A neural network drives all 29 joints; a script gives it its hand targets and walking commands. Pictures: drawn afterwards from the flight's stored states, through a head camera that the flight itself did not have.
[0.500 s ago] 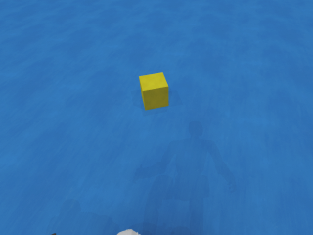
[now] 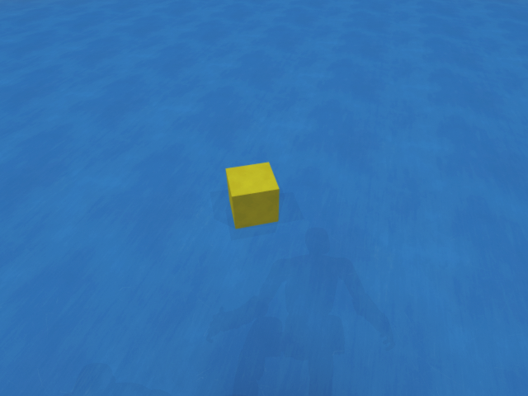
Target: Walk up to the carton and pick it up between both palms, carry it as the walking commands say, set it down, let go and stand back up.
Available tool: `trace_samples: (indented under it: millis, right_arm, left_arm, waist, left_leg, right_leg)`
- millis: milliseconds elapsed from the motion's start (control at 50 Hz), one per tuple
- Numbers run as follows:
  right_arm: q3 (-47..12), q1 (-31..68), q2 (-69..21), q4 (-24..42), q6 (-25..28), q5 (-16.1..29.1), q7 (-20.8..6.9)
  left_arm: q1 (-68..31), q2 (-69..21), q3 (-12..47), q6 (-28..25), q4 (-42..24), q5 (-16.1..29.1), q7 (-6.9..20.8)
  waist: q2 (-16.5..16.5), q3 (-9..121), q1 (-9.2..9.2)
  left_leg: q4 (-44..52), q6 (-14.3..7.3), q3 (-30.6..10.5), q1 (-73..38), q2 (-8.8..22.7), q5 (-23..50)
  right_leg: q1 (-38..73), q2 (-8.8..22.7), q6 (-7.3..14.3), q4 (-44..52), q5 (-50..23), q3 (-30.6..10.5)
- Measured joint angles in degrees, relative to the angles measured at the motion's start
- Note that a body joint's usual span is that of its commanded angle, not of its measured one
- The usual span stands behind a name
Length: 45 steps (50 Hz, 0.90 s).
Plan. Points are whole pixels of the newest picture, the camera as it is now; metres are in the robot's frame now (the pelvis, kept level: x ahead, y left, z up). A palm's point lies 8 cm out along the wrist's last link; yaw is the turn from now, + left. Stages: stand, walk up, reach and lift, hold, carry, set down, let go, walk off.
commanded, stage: walk up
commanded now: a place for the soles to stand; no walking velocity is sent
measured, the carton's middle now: (252, 195) +1.19 +0.06 -0.62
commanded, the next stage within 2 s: none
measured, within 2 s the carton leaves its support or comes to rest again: neither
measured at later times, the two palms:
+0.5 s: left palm (62, 360) +0.24 +0.35 -0.09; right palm (437, 357) +0.23 -0.28 -0.09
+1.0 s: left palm (81, 290) +0.38 +0.38 -0.11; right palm (390, 265) +0.41 -0.26 -0.09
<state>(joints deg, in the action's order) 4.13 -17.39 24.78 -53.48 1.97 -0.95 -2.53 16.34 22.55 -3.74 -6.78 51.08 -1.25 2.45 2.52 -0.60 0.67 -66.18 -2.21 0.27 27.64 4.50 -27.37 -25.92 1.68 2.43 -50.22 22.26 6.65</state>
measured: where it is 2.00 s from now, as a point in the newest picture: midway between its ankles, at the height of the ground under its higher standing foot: (254, 317)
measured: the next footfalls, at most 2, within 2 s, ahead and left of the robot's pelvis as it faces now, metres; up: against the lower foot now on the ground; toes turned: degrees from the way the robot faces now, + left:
left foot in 0.22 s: +0.24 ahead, +0.17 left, +0.00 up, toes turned +8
right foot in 0.52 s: +0.32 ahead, -0.09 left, +0.00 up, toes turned -6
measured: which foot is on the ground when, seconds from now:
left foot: up 0.00-0.20, down 0.22-0.54, up 0.56-0.82, down 0.84-1.00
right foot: down 0.00-0.24, up 0.26-0.50, down 0.52-0.86, up 0.88-1.00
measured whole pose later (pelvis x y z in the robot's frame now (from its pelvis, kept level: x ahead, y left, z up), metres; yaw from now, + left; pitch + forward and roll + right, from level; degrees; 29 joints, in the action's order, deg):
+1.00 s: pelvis +0.34 +0.06 +0.00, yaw -1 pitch -3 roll +2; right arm 4.4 -14.2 22.7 -50.1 5.7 -1.2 -1.6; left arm 16.7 24.2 -2.9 -3.2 54.6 -0.8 1.6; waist -2.7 -3.7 -0.5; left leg -50.4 -1.8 7.7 25.0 2.8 -22.2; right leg -29.8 3.9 2.1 -67.7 27.7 -0.1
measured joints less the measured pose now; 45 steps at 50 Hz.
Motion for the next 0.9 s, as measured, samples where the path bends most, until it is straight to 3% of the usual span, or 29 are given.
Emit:
trace_samples:
  millis: [80,140,240,280,320,360,480,540,580,620,680,820,860,900]
  right_arm:
    - [-0.1,3.4,0.0,-0.5,1.2,0.4,-0.1]
    - [-0.3,5.6,-0.6,0.7,1.7,0.3,-0.8]
    - [-0.1,7.2,-1.5,2.7,3.0,-0.1,-1.6]
    - [0.2,7.2,-1.6,4.3,3.9,-0.6,-1.0]
    - [0.2,7.0,-2.1,5.4,4.2,-0.1,-0.4]
    - [0.0,6.3,-2.7,5.8,4.1,0.2,0.1]
    - [-0.5,2.7,-2.5,4.6,3.1,-0.3,0.1]
    - [0.0,0.8,-1.1,3.5,1.9,-0.5,-0.2]
    - [0.3,-0.2,-0.4,1.8,0.7,-0.3,0.0]
    - [0.2,0.1,-0.2,-0.1,-0.1,0.0,0.4]
    - [0.1,2.0,0.1,-1.4,0.3,0.2,0.4]
    - [0.4,5.2,-0.3,0.2,1.9,0.1,-1.0]
    - [0.8,4.9,-0.4,1.2,2.9,-0.3,-1.0]
    - [1.0,4.3,-0.4,2.8,3.9,-0.8,-0.3]
  left_arm:
    - [0.6,-0.9,0.5,-0.2,0.2,0.4,-0.9]
    - [1.3,-0.8,0.7,0.2,0.7,0.2,-0.9]
    - [3.2,0.5,0.9,1.4,1.2,0.3,-0.3]
    - [3.2,0.7,0.9,2.1,1.8,0.7,-0.4]
    - [2.4,0.8,1.2,2.8,2.5,0.7,-0.7]
    - [1.3,1.1,1.5,2.9,2.8,0.9,-0.9]
    - [-1.4,1.3,0.8,2.3,1.5,0.8,0.2]
    - [-1.7,0.8,0.1,1.6,1.1,0.1,0.7]
    - [-1.5,0.3,-0.3,0.9,0.4,-0.5,0.4]
    - [-1.5,0.2,-0.3,0.5,-0.4,-0.2,-0.3]
    - [-1.4,-0.5,0.1,0.4,-0.7,0.2,-1.1]
    - [0.9,-0.3,0.7,1.8,0.6,-0.2,-0.7]
    - [2.1,0.3,0.7,2.5,1.1,-0.4,-0.5]
    - [2.4,0.6,0.6,3.4,1.9,0.0,-0.7]
  waist:
    - [1.5,-1.6,0.8]
    - [1.3,-2.5,1.47]
    - [-1.1,-2.4,2.45]
    - [-2.6,-2.9,1.89]
    - [-3.3,-3.7,0.78]
    - [-4.3,-4.1,-0.04]
    - [-5.0,-4.0,-1.74]
    - [-2.9,-3.3,-2.36]
    - [-0.6,-2.1,-2.17]
    - [0.1,-1.7,-1.27]
    - [1.0,-2.6,-0.16]
    - [-0.4,-2.8,1.34]
    - [-2.0,-2.1,1.57]
    - [-3.1,-2.0,0.77]
  left_leg:
    - [0.5,0.8,0.9,5.3,0.0,2.6]
    - [9.3,1.0,2.4,6.2,0.7,4.3]
    - [23.9,0.2,4.6,1.2,-0.3,13.6]
    - [21.3,0.3,6.0,0.9,-1.6,13.7]
    - [19.6,0.1,6.5,-0.2,-2.1,10.9]
    - [19.7,-0.1,7.0,-2.0,-2.4,9.3]
    - [19.7,0.4,8.1,-6.1,-1.8,5.5]
    - [16.6,0.9,7.4,-7.1,0.1,1.6]
    - [10.8,0.3,4.5,-5.2,1.2,-2.6]
    - [2.9,0.2,1.5,-1.4,-0.2,-1.6]
    - [-1.0,0.2,1.0,2.9,-0.4,0.2]
    - [16.2,0.9,3.8,3.5,0.7,6.2]
    - [19.9,0.6,5.1,1.1,-0.4,9.9]
    - [17.2,0.5,6.2,1.2,-1.3,10.1]
  right_leg:
    - [4.3,0.4,-0.5,2.7,1.2,0.7]
    - [7.2,1.4,-1.2,4.8,2.1,0.7]
    - [9.9,4.1,-2.1,3.2,6.4,-0.7]
    - [7.2,4.6,-0.3,-5.3,7.6,-4.2]
    - [3.2,3.1,-0.1,-15.1,5.9,-7.0]
    - [-0.4,2.8,-0.3,-19.0,4.2,-7.3]
    - [-5.0,3.8,-0.4,-5.6,3.1,-4.9]
    - [-2.7,2.6,-0.2,1.7,-3.8,-3.2]
    - [-2.2,1.1,-0.6,0.5,-4.1,-1.4]
    - [-1.5,0.7,-0.2,-0.6,-1.3,-0.9]
    - [1.1,0.6,-0.3,0.3,0.1,-0.6]
    - [6.4,2.8,-1.5,2.4,3.6,-1.1]
    - [6.3,4.2,-0.5,-0.7,6.8,-2.7]
    - [3.3,3.4,0.5,-9.1,8.9,-6.1]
